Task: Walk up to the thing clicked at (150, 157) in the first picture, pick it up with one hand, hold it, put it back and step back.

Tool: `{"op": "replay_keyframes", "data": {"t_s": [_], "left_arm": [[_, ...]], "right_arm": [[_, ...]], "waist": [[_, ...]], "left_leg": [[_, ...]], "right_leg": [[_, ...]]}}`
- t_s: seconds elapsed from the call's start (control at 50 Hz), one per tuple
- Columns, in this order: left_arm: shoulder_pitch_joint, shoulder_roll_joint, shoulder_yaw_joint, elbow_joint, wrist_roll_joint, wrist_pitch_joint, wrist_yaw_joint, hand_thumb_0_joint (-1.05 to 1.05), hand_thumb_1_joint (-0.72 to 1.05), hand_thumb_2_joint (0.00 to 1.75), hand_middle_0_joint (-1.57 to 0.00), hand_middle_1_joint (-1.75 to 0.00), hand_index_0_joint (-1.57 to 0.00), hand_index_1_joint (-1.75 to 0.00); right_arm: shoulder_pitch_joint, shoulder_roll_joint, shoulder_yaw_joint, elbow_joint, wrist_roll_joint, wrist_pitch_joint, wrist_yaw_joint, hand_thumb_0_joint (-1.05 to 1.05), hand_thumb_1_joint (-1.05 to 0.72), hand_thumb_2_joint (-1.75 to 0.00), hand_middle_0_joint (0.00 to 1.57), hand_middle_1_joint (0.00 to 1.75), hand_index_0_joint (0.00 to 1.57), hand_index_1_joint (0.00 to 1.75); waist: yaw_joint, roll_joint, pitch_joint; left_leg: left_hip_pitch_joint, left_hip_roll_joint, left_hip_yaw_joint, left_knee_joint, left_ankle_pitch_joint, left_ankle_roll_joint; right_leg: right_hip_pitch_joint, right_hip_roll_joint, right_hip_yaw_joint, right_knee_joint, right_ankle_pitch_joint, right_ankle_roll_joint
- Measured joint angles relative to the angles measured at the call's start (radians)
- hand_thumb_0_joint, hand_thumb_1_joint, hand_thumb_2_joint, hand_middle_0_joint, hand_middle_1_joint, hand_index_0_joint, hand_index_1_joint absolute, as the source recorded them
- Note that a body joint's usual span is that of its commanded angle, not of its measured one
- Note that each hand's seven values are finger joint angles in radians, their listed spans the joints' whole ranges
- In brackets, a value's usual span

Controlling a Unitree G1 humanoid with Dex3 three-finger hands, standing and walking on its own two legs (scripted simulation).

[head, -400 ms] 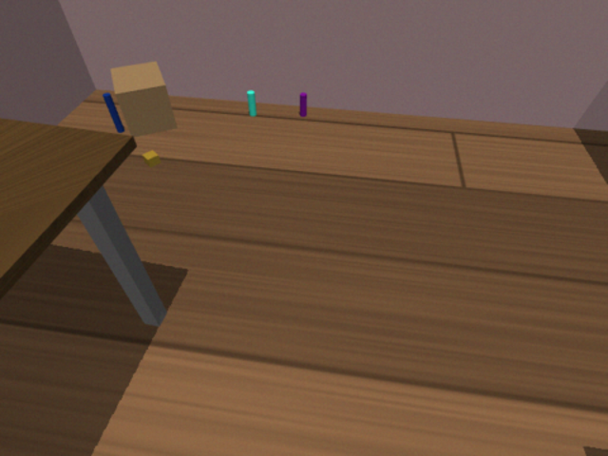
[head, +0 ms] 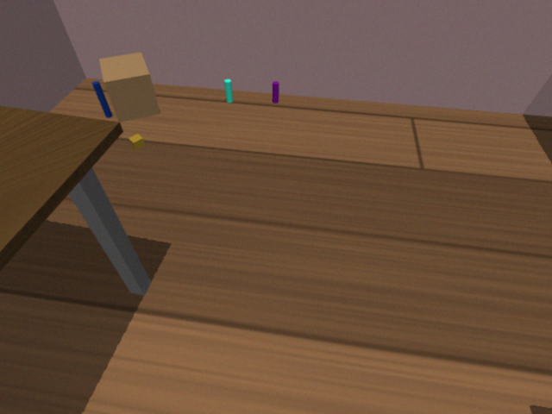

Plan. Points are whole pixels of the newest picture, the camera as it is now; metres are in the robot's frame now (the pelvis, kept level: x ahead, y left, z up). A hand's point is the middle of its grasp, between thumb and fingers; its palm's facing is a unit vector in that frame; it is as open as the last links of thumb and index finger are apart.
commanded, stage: stand
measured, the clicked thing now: (136, 141) +1.70 +0.86 -0.76
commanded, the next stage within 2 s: walk up in 0.72 s
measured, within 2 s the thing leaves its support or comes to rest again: neither
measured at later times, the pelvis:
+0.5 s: pelvis +0.01 +0.00 +0.00, yaw +0 degrees
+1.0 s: pelvis +0.00 +0.02 -0.01, yaw -7 degrees
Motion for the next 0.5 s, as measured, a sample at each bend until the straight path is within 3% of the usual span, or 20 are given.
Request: {"op": "replay_keyframes", "data": {"t_s": [0.5], "left_arm": [[-0.006, 0.001, 0.001, -0.003, 0.000, 0.001, 0.003, 0.00, 0.90, 0.89, -0.20, -0.30, -0.20, -0.30]], "right_arm": [[-0.012, -0.002, 0.001, -0.004, -0.001, 0.000, -0.003, 0.01, -0.91, -0.90, 0.21, 0.30, 0.21, 0.30]], "waist": [[0.001, 0.002, -0.001]], "left_leg": [[0.014, -0.001, 0.001, -0.013, -0.006, 0.001]], "right_leg": [[0.016, -0.001, 0.000, -0.018, -0.004, 0.003]]}}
